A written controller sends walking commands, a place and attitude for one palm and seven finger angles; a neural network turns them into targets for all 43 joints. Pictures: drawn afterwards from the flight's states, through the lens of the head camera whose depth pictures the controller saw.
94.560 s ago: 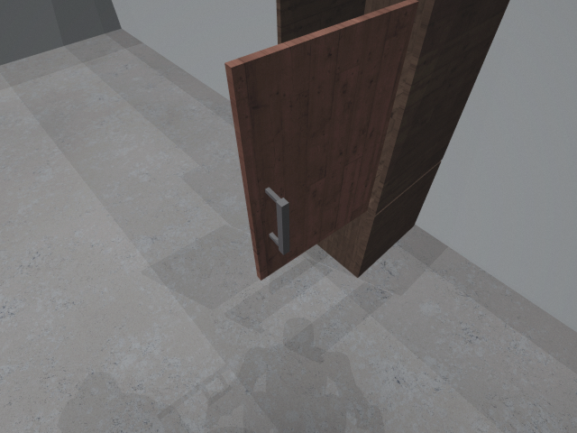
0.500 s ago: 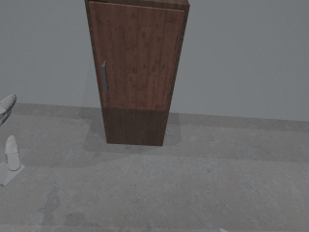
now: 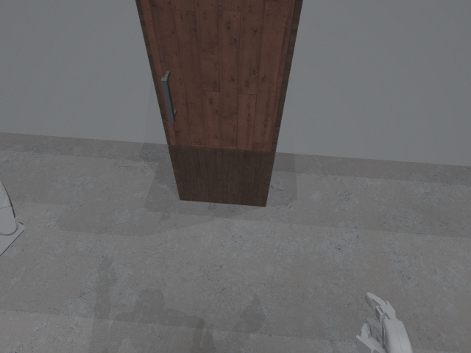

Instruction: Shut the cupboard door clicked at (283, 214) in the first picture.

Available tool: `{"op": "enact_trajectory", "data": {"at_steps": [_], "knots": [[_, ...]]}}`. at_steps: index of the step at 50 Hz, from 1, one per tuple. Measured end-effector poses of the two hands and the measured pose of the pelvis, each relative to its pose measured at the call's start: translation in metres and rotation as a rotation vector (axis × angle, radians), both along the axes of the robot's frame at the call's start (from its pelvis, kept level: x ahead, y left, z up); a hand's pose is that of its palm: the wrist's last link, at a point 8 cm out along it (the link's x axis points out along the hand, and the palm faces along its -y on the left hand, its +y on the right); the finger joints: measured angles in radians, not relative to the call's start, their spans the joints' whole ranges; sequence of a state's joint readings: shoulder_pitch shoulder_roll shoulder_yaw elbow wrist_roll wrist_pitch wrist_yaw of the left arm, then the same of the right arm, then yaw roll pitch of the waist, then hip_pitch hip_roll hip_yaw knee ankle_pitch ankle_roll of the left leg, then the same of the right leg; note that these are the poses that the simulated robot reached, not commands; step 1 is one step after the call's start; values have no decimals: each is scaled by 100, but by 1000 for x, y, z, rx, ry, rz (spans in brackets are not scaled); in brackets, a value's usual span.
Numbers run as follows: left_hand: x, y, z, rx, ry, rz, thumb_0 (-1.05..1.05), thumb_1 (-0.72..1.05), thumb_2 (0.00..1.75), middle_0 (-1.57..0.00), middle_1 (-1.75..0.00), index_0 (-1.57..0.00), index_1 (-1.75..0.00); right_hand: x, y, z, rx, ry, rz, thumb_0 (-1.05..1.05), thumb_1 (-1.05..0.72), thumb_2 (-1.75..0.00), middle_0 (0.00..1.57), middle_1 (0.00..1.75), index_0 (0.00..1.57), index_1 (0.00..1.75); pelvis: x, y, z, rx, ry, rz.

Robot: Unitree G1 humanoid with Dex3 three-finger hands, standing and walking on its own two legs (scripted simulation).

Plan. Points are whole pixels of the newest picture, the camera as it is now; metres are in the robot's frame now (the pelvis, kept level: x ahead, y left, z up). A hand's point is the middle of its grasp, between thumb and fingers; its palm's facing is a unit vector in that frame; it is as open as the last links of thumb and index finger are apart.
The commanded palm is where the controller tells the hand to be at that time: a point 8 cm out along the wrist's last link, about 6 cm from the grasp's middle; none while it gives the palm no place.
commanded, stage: stop stepping back and stand still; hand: left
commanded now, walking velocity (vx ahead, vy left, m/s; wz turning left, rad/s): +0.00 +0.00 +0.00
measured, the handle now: (170, 98) +0.87 +0.27 -0.09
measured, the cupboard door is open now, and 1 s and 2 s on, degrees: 0 0 0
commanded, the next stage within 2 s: let the arm hang, fingers relaxed in 0.48 s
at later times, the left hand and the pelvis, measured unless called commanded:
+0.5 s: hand (31, 200) +0.25 +0.27 +0.19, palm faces +0.39 -0.76 -0.52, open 7.4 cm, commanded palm +0.19 +0.31 +0.19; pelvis +0.04 +0.01 +0.01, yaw -2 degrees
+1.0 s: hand out of the picture -0.02 +0.20 -0.17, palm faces +0.07 -0.98 -0.18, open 7.1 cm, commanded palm none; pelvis +0.00 +0.02 +0.01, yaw +3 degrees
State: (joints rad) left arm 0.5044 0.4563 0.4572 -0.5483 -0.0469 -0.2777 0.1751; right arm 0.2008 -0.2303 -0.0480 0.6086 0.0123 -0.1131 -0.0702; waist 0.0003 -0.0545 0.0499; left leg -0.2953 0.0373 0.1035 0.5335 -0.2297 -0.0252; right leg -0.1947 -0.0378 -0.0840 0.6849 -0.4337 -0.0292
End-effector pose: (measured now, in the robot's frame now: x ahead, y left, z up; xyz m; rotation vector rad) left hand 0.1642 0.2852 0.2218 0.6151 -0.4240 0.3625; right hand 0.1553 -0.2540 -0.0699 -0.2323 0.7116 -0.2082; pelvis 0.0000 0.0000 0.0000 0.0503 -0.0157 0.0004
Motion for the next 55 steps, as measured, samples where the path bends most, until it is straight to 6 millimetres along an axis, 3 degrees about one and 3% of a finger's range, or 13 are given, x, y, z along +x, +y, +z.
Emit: {"op": "enact_trajectory", "data": {"at_steps": [4,13,22,29,31,34,36,39,43,49,55], "knots": [[16,11,-1,36,66,46,1,88,90,-21,-30,-21,-31,11,18,-7,74,-1,8,1,-90,-90,20,29,20,30,10,-1,1,-15,18,-3],[32,16,-41,-99,214,56,1,89,90,-21,-30,-21,-31,14,38,-20,88,116,28,1,-90,-90,20,30,20,30,35,10,2,-23,21,-17],[47,18,-10,-23,106,20,1,88,90,-21,-30,-21,-31,31,41,-2,86,33,23,1,-90,-90,20,30,20,30,41,10,6,-33,35,-26],[43,24,-29,-68,204,30,1,89,90,-21,-30,-21,-31,25,31,-1,65,56,-4,1,-90,-90,20,30,20,30,37,15,7,-44,43,-25],[46,30,-58,-96,307,23,0,89,90,-20,-30,-21,-31,22,28,-6,53,71,38,1,-90,-90,20,30,20,30,33,21,7,-50,42,-8],[46,37,-143,-230,642,72,0,89,90,-20,-30,-20,-31,13,21,-20,32,121,82,1,-90,-90,20,30,20,30,23,29,3,-50,34,11],[29,30,-204,-321,878,112,0,90,90,-20,-30,-20,-30,1,17,-29,24,158,84,1,-90,-90,20,30,20,30,14,29,-1,-31,25,14],[-19,3,-281,-431,1177,137,0,90,90,-19,-30,-19,-30,-23,13,-42,30,226,76,1,-90,-90,20,29,20,30,1,23,-6,-10,-3,14],[-101,-42,-340,-611,1480,167,1,91,90,-20,-30,-20,-30,-68,17,-49,46,402,38,1,-90,-90,20,29,20,30,-1,18,-1,-32,-7,42],[-180,-34,-365,-730,1666,324,-1,98,90,-20,-30,-20,-30,-132,33,-53,40,642,0,1,-90,-90,20,29,20,30,-3,20,3,-69,7,59],[-220,-27,-358,-750,1761,387,0,94,90,-20,-30,-20,-30,-161,59,-52,80,701,-23,1,-90,-90,20,29,20,30,-10,29,13,-68,-9,42]]}}
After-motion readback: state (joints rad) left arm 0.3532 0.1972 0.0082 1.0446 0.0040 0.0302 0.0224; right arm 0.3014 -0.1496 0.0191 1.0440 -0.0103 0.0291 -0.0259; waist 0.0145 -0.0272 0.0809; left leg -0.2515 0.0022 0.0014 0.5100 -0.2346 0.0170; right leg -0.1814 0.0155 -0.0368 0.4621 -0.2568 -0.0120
